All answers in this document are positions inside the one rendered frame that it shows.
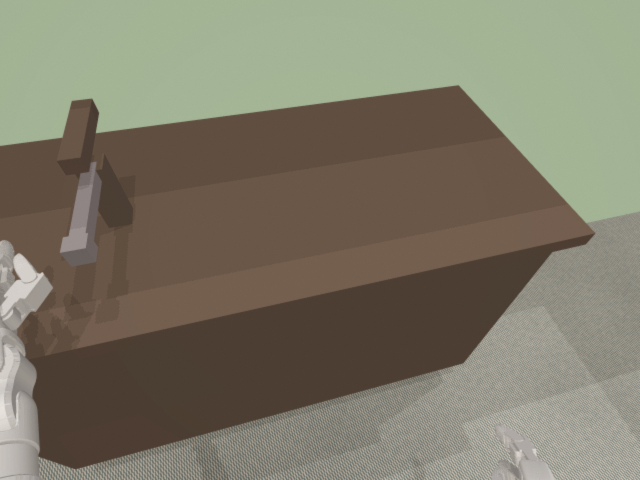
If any tap lever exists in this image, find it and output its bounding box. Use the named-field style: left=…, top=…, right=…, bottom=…
left=60, top=162, right=102, bottom=267

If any left robot hand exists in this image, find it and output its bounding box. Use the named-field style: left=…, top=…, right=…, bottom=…
left=0, top=240, right=53, bottom=335

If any counter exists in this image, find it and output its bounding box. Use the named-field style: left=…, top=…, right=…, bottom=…
left=0, top=85, right=595, bottom=469

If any robot left forearm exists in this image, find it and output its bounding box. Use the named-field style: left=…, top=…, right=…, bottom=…
left=0, top=327, right=44, bottom=480

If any right robot hand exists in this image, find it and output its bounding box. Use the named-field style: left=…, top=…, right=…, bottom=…
left=491, top=423, right=555, bottom=480

